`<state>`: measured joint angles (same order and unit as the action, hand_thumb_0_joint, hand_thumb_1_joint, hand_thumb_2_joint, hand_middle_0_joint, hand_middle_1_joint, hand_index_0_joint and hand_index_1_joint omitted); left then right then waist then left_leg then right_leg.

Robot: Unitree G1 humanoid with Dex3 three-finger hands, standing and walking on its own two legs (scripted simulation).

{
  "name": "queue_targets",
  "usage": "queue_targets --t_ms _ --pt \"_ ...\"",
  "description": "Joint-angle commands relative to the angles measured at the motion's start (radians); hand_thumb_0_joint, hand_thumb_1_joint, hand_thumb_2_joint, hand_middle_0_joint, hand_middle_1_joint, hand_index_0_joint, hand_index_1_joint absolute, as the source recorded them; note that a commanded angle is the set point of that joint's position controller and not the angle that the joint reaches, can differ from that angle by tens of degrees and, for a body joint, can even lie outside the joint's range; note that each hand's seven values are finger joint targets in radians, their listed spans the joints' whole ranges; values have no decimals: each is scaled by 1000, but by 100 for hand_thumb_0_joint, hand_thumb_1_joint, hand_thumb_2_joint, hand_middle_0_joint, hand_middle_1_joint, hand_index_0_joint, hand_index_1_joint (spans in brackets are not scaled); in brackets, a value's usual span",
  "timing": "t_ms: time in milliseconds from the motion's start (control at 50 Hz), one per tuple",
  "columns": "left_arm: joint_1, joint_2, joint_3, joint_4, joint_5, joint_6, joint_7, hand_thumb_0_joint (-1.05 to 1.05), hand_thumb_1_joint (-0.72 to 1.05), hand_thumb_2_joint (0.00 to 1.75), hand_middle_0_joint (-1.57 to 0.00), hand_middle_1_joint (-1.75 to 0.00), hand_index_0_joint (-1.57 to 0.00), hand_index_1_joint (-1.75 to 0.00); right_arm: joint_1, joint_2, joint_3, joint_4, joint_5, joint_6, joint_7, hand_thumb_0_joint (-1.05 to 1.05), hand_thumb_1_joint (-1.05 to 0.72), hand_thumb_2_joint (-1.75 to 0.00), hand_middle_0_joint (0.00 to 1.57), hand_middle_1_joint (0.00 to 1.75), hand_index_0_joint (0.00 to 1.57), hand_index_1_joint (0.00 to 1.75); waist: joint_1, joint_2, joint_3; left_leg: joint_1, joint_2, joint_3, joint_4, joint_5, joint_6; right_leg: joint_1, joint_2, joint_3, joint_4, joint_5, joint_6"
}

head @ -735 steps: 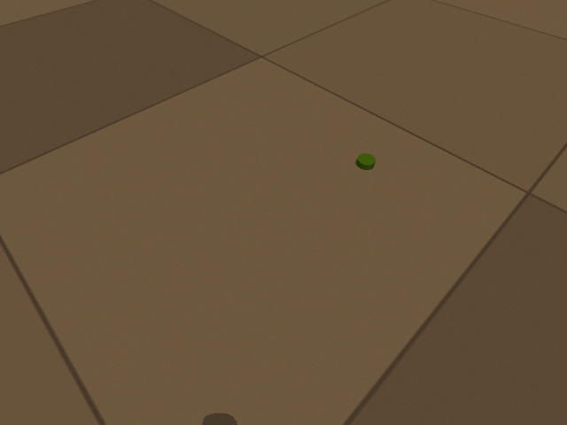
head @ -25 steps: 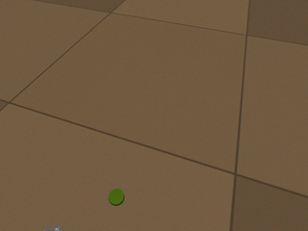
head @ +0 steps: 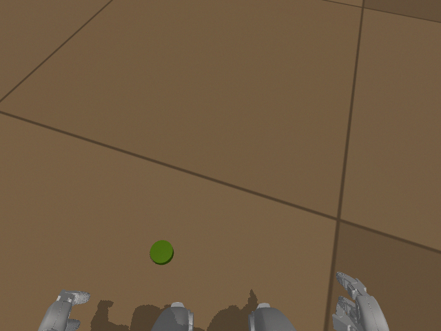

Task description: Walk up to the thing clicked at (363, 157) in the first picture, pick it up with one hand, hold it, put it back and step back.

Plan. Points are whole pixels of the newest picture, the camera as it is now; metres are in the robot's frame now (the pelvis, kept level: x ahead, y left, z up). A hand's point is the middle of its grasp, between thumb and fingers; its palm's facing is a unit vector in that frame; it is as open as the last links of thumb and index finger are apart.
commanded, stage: rise first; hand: left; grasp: from above
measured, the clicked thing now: (162, 252) +0.43 +0.22 -0.69
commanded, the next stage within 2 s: none
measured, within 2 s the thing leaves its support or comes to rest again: neither
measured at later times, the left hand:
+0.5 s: hand (102, 312) +0.18 +0.28 -0.27, palm faces -0.39 -0.66 -0.65, open 14.1 cm
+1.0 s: hand (125, 269) +0.31 +0.29 -0.44, palm faces -0.46 -0.18 -0.87, open 14.1 cm
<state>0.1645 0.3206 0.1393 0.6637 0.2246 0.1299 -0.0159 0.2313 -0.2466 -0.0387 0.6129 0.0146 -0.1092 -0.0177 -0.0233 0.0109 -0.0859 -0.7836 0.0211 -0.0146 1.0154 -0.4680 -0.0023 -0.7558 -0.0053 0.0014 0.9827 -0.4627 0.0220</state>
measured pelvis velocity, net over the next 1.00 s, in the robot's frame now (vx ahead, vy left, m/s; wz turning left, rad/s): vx -0.09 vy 0.00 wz -0.06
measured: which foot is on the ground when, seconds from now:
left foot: down 0.00-1.00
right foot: down 0.00-1.00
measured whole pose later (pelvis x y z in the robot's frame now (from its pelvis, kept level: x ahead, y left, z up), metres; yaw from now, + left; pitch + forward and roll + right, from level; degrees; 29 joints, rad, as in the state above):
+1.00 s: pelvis -0.09 +0.00 -0.30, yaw -3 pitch +33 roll -5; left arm -0.62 0.63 0.14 1.11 1.04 -0.26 0.22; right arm 0.15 -0.27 -0.03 0.74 -0.05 -0.09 0.07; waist -0.09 0.02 -0.13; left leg -2.08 0.01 -0.10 2.16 -0.65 -0.02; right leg -2.03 0.01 -0.04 2.11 -0.66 0.02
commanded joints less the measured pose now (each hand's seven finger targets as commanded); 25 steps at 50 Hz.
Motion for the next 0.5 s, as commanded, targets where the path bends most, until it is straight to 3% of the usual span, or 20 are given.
queue_targets --t_ms 0,40,120,140,200,220,240,260,280,380,420,480 --pt "39 198 63 -223 20 0 15 0 -54 101 -6 -108 -5 -108 -2 -149 -54 -146 0 -58 -17 0 -90 -90 20 30 20 30 -3 66 -218 111 1 -15 -113 196 6 18 23 -34 -65 159 -42" --pt "51 198 63 -271 24 12 15 0 -55 100 -7 -107 -6 -108 -2 -151 -57 -157 -2 -65 -19 0 -92 -91 20 30 20 30 -11 64 -246 102 4 -20 -79 229 6 -6 24 -35 -34 179 -41" --pt "113 182 59 -285 45 32 22 0 -53 97 -6 -108 -7 -108 -4 -138 -53 -172 -5 -78 -20 0 -91 -91 20 30 20 30 -14 28 -254 26 -12 2 -6 197 17 -35 23 -28 -6 169 -38" --pt "59 209 64 -344 53 27 25 0 -55 97 -7 -108 -7 -108 -20 -143 -52 -189 -4 -85 -21 0 -92 -91 20 30 20 30 -18 46 -275 11 -12 1 17 210 18 -53 22 -25 13 183 -39" --pt "46 193 45 -296 83 18 27 0 -53 96 -6 -109 -7 -109 -19 -149 -54 -177 -7 -98 -17 0 -91 -90 20 30 20 30 -30 42 -274 -47 -11 -5 82 227 16 -132 22 -30 85 188 -42" --pt "13 211 56 -287 97 7 28 0 -53 96 -6 -109 -7 -108 -37 -150 -51 -182 -7 -102 -14 0 -90 -90 20 30 20 30 -26 45 -254 -84 -10 -14 99 188 13 -184 21 -33 121 142 -44" --pt "3 202 51 -259 121 -8 31 0 -55 97 -6 -109 -6 -108 -30 -152 -53 -176 -8 -107 -10 0 -89 -90 20 30 20 30 -31 52 -276 -103 -11 -16 131 215 14 -212 23 -32 154 163 -46" --pt "-28 235 72 -247 139 -26 32 0 -54 97 -6 -109 -6 -108 -45 -154 -52 -170 -10 -111 -5 0 -89 -90 20 30 20 30 -15 54 -283 -143 -11 -19 161 191 13 -257 23 -34 192 133 -48" --pt "-19 222 55 -239 162 -44 30 0 -52 96 -5 -110 -5 -109 -41 -162 -57 -167 -12 -116 1 0 -87 -89 20 30 20 30 -16 73 -317 -149 -13 -19 192 218 11 -284 23 -34 231 149 -50" --pt "-170 266 54 -160 276 -147 50 0 -54 98 -5 -110 -6 -110 -65 -177 -62 -139 -6 -131 26 0 -87 -89 20 30 20 30 -18 51 -395 -337 -27 -16 349 115 16 -445 21 -22 377 90 -46" --pt "-204 286 50 -145 327 -187 65 0 -55 99 -6 -110 -6 -110 -64 -188 -70 -122 -6 -131 34 0 -88 -90 20 30 20 30 -6 67 -462 -369 -28 -18 407 143 15 -503 23 -21 445 106 -49" --pt "-306 366 80 -130 402 -237 102 0 -55 100 -5 -110 -5 -110 -74 -207 -79 -96 -8 -126 42 0 -88 -89 20 30 20 30 6 111 -521 -421 -24 -32 481 138 10 -623 23 -27 544 84 -55"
